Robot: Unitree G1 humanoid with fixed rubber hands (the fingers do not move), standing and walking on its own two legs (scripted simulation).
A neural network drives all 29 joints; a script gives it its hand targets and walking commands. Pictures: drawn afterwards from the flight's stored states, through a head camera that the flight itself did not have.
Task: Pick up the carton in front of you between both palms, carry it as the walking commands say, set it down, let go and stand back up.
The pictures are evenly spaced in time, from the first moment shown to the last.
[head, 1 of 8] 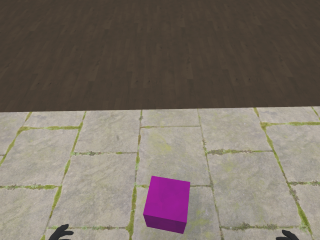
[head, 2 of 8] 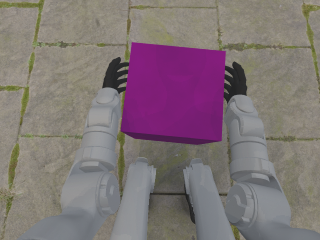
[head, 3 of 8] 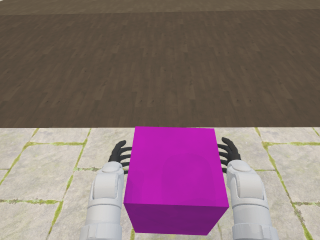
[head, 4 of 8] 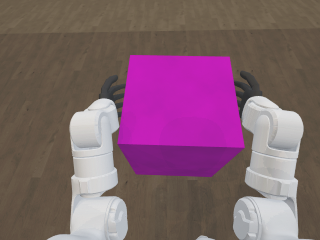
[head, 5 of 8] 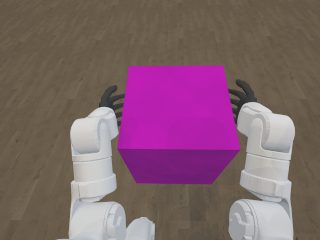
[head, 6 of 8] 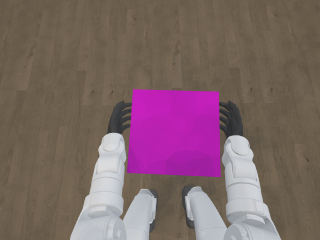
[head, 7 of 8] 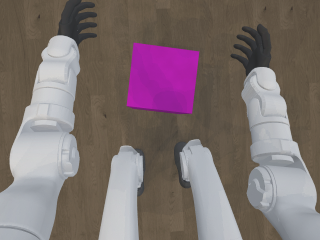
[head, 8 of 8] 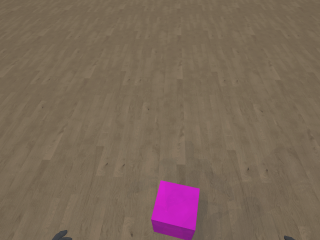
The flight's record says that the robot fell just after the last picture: no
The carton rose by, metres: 0.95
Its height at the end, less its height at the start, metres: +0.23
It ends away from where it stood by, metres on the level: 4.65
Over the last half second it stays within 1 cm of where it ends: yes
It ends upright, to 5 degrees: yes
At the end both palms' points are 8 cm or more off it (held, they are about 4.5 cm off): yes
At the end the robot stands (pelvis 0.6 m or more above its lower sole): yes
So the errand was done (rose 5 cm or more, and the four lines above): yes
